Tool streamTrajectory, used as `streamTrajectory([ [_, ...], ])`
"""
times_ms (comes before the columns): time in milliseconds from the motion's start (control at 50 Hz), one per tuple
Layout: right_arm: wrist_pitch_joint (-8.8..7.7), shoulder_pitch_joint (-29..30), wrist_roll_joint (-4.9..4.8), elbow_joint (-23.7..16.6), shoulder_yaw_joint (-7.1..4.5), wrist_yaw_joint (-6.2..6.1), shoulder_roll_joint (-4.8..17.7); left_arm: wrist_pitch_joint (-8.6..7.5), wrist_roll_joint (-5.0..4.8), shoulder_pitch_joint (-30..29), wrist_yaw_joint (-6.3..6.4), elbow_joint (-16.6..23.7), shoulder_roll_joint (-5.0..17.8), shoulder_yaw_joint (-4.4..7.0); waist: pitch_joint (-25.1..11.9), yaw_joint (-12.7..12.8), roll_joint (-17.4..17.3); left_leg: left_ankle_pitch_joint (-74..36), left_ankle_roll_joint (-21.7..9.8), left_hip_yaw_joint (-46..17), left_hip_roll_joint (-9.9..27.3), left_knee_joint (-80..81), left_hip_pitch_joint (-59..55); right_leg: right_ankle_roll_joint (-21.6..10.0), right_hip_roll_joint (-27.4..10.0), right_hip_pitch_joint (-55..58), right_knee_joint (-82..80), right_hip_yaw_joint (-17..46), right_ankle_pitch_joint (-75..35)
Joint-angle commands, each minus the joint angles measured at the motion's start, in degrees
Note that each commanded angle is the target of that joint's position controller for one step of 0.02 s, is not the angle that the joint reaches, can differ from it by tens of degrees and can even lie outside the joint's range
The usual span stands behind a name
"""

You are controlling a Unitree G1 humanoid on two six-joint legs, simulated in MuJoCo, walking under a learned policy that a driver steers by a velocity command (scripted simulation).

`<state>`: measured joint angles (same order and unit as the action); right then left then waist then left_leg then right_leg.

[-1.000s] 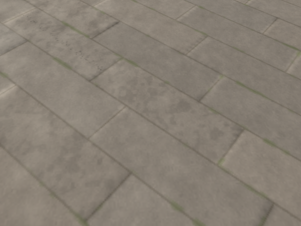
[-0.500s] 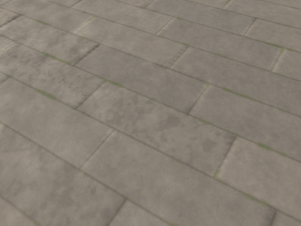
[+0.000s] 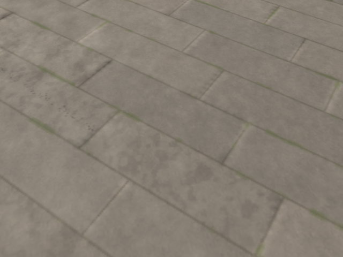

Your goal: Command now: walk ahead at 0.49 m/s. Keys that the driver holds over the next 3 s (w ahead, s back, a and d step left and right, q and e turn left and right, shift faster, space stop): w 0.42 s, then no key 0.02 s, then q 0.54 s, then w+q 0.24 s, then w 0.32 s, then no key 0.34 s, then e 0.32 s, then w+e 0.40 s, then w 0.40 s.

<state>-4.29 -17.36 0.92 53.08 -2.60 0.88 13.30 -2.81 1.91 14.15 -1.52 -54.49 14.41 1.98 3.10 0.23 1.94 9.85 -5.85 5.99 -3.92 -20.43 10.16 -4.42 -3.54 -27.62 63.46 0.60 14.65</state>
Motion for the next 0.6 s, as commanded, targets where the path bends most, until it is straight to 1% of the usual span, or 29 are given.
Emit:
streamTrajectory([
  [20, -1.54, -2.78, -0.34, -0.9, -1.09, -0.17, 6.24, 0.86, 0.31, 0.92, -0.57, 2.1, 2.59, 0.5, 1.27, 1.12, -4.8, -2.93, -6.5, -13.99, 15.55, 15.34, -0.7, 1.54, -3.18, -6.67, -2.77, -0.14, -5.11],
  [80, -1.47, -6.12, -0.55, 0.66, -0.75, -0.24, 5.66, 0.8, 0.2, -6.5, -0.74, 4.64, 2.41, 0.37, 2.84, -0.43, -4.1, -7.89, -6.13, -11.32, 14.29, 15.96, -3.79, 3.09, -3.56, -11.57, -10.8, -1.69, -10.75],
  [140, -1.54, -8.43, -0.56, 1.82, -0.51, -0.42, 5.58, 0.41, -0.16, -12.35, -0.86, 6.58, 1.12, -0.28, 3.02, -1.88, -4.5, -14.58, -5.1, -8.52, 13.13, 14.95, -5.56, 3.48, -2.01, -9.75, -20.44, -3.69, -15.51],
  [200, -1.44, -11.4, -0.24, 3.31, -0.36, -0.85, 5.71, 0.22, -0.33, -16.97, -0.73, 8.26, 1.08, -0.58, 3.22, -3.37, -5.01, -20.6, -5.02, -7.78, 14.06, 13.53, -10.21, 2.63, -0.4, -8.84, -26.45, -5.19, -16.42],
  [240, -1.18, -12.32, 0.15, 4.17, -0.35, -1.2, 5.98, -0.03, -0.33, -18.51, -0.58, 9.27, 1.55, -0.49, 3.38, -3.46, -5.22, -25.13, -5.12, -7.96, 15.52, 11.63, -14.36, 1.43, 0.33, -8.82, -28.97, -5.17, -14.19],
  [260, -1.04, -12.12, 0.32, 4.44, -0.41, -1.41, 6.27, -0.22, -0.34, -18.45, -0.5, 9.55, 1.88, -0.37, 3.24, -3.03, -5.38, -28.39, -5.01, -7.92, 16.19, 10.25, -16.17, 0.62, 0.84, -8.09, -30.07, -5.22, -12.24],
  [280, -0.94, -11.36, 0.45, 4.54, -0.48, -1.61, 6.64, -0.45, -0.37, -17.39, -0.36, 9.48, 2.25, -0.18, 2.66, -2.14, -5.65, -33.85, -4.62, -7.51, 16.55, 8.07, -17.36, -0.34, 1.78, -5.84, -31.26, -5.56, -9.85],
  [300, -0.86, -10.3, 0.58, 4.53, -0.58, -1.76, 7.15, -0.71, -0.38, -14.55, -0.06, 8.78, 2.85, 0.16, 1.11, -0.59, -6.27, -42.19, -3.91, -6.89, 16.53, 4.28, -17.92, -1.4, 3.42, -1.42, -32.32, -6.13, -7.19],
  [320, -0.68, -9.59, 0.73, 4.61, -0.72, -1.78, 7.72, -1.03, -0.34, -8.78, 0.4, 7.03, 3.88, 0.75, -2.03, 1.81, -6.72, -48.97, -3.2, -6.34, 16.08, -2.53, -18.1, -2.6, 5.38, 5.31, -33.67, -6.66, -5.2],
  [340, -0.42, -8.68, 0.46, 4.52, -0.66, -1.67, 7.75, -1.59, 0.08, 0.9, 0.97, 3.87, 5.14, 1.53, -7.11, 5.95, -5.46, -47.78, -2.1, -4.48, 14.16, -13.46, -14.66, -4.23, 6.08, 17.24, -37.24, -6.81, -7.52],
  [360, -0.55, -8.36, -0.16, 2.87, -0.07, -1.5, 6.27, -1.99, 1.52, 11.2, 1.73, 1.68, 9.19, 2.8, -13.94, 9.39, -1.78, -30.75, -1.16, -2.97, 11.87, -29.36, -2.96, -7.23, -4.15, 32.76, -37.64, 4.11, -3.13],
  [380, -0.58, -15.72, -2.35, 1.78, 1.12, -0.72, -0.34, -1.65, 2.22, 14.3, 1.89, 1.25, 14.91, 4.37, -21.37, 5.73, 11.9, 13.64, 1.71, -0.98, 0.57, -52.11, 19.55, -16.18, -21.82, 49.52, -42.17, 33.98, -0.26],
  [400, -0.41, -11.55, -0.86, 2.44, -0.63, -1.17, 6.45, -0.85, -0.4, 10.52, 1.38, 1.49, 11.76, 4.0, -19.18, 5.96, 3.11, 18.38, 0.68, -9.28, 1.16, -57.13, 25.22, -15.51, -19.56, 45.6, -46.98, 38.5, 2.76],
  [420, -0.69, -6.24, -0.7, 0.53, -0.93, -1.06, 6.62, -0.91, -1.06, 4.01, 1.31, 2.4, 8.8, 3.16, -9.5, 3.53, 1.88, 12.88, 0.28, -9.64, 4.46, -55.67, 27.56, -13.36, -17.34, 36.91, -48.05, 27.48, 1.32],
  [440, -1.01, -3.92, -0.72, 0.21, -0.68, -1.0, 5.49, -1.44, -0.87, 0.67, 1.13, 2.76, 5.17, 2.2, -4.79, 2.14, -0.58, 9.47, 0.55, -9.24, 6.14, -52.51, 25.34, -11.85, -15.12, 29.18, -49.69, 20.78, -10.83],
  [460, -0.36, -4.21, -0.27, 0.92, -0.71, -1.05, 4.33, -2.04, -0.79, -0.31, 1.33, 2.38, 3.3, 1.62, -2.41, 0.24, -1.03, 8.8, 1.1, -9.34, 7.13, -49.87, 21.97, -9.74, -13.0, 24.06, -49.95, 14.27, -22.3],
  [480, 0.66, -6.17, 0.47, 1.57, -0.5, -0.93, 3.16, -2.52, -0.94, -0.39, 1.57, 1.59, 1.62, 1.06, -2.07, -1.5, -0.4, 8.95, 2.03, -9.26, 7.47, -47.69, 18.02, -8.1, -11.35, 20.17, -50.17, 8.79, -31.4],
  [500, 1.53, -7.43, 0.66, 2.2, -0.45, -0.8, 2.0, -3.1, -0.82, 0.63, 1.59, 0.96, 1.23, 0.8, -2.52, -2.24, -0.04, 8.99, 2.63, -8.95, 6.87, -46.57, 15.55, -7.32, -10.91, 18.53, -49.83, 5.52, -38.72],
  [520, 2.17, -7.88, 0.71, 2.32, -0.53, -0.72, 1.53, -3.67, -0.89, 1.72, 1.58, 0.38, 1.9, 0.85, -2.88, -2.85, 0.21, 8.26, 3.07, -8.44, 6.14, -45.77, 15.1, -7.07, -10.55, 18.1, -49.68, 3.12, -44.43],
  [560, 3.02, -6.07, 0.67, 1.52, -0.81, -0.58, 1.71, -4.01, -1.03, 1.81, 1.78, 0.28, 3.82, 1.12, -2.82, -3.61, 1.66, 4.86, 3.69, -7.25, 5.77, -42.91, 16.86, -6.42, -9.55, 18.04, -49.63, -1.39, -48.77],
  [580, 3.25, -3.91, 0.64, 0.58, -0.8, -0.48, 1.78, -3.83, -1.03, 1.61, 1.98, 0.45, 4.09, 1.1, -2.44, -3.51, 2.29, 2.72, 3.94, -6.51, 5.99, -40.35, 18.16, -6.01, -8.95, 18.19, -49.61, -3.38, -49.16],
  [600, 3.32, -1.55, 0.58, -0.44, -0.64, -0.34, 1.62, -3.52, -1.07, 1.31, 2.22, 0.61, 3.88, 0.95, -2.03, -3.27, 2.86, 0.42, 4.13, -5.63, 6.24, -36.61, 18.73, -5.48, -8.11, 18.11, -49.6, -5.35, -48.51],
])
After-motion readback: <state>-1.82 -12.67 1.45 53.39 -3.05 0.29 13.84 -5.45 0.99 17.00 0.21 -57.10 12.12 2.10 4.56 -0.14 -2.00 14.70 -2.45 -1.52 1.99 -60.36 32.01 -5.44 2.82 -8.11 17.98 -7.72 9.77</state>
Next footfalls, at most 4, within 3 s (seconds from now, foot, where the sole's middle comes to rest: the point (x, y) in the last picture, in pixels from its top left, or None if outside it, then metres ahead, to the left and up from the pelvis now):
0.36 right None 0.37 -0.11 -0.78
0.84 left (156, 248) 0.52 0.07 -0.78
1.30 right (205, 244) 0.54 -0.12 -0.78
1.70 left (126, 220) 0.63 0.20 -0.78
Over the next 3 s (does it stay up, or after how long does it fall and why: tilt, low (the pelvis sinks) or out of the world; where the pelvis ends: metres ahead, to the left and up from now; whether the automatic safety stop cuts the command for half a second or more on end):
stays up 0.86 0.14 -0.02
